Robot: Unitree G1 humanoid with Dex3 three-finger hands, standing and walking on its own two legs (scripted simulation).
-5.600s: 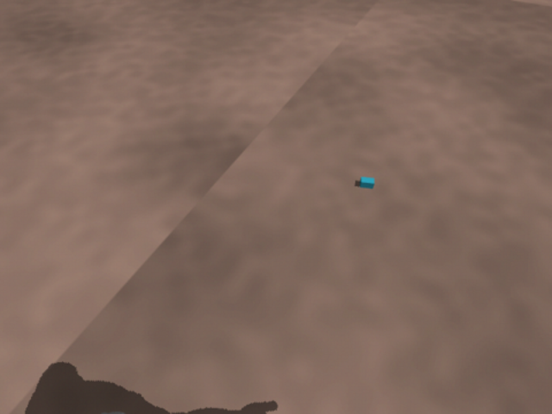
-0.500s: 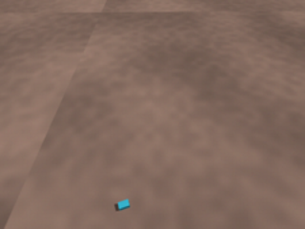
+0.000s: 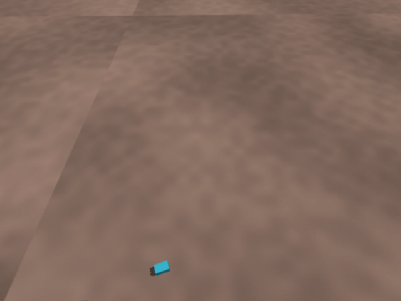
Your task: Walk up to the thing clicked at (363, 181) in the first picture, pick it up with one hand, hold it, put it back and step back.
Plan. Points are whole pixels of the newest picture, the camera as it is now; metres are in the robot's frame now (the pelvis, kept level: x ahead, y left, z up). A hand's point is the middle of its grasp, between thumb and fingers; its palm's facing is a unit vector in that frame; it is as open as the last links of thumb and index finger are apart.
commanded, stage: stand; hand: left
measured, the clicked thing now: (161, 268) +0.38 +0.22 -0.77
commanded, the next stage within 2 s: none
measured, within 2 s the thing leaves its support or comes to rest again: neither
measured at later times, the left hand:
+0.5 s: hand out of the picture +0.07 +0.25 -0.16, palm faces -0.02 -0.94 -0.34, open 7.3 cm
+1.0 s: hand out of the picture +0.08 +0.24 -0.16, palm faces -0.02 -0.94 -0.34, open 7.3 cm
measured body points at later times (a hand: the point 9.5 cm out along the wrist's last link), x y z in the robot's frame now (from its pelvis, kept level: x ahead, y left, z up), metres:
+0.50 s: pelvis +0.00 -0.01 +0.00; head +0.01 -0.01 +0.45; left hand +0.07 +0.29 -0.13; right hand +0.08 -0.31 -0.13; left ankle +0.00 +0.12 -0.75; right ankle -0.01 -0.13 -0.75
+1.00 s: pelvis +0.01 -0.01 +0.00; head +0.01 -0.01 +0.45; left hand +0.08 +0.29 -0.13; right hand +0.08 -0.31 -0.13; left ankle +0.00 +0.12 -0.75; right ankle -0.01 -0.13 -0.75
